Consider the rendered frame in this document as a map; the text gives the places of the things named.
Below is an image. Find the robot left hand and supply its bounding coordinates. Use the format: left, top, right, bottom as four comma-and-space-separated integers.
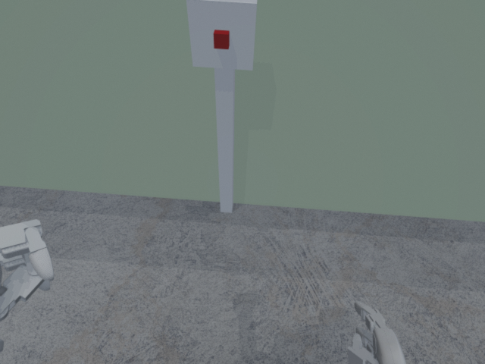
0, 219, 54, 321

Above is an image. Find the robot right hand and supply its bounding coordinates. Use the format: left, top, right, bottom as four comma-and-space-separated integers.
348, 301, 406, 364

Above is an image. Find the button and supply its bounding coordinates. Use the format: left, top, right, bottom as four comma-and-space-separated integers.
214, 30, 230, 49

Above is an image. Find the panel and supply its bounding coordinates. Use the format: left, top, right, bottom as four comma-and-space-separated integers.
186, 0, 257, 213

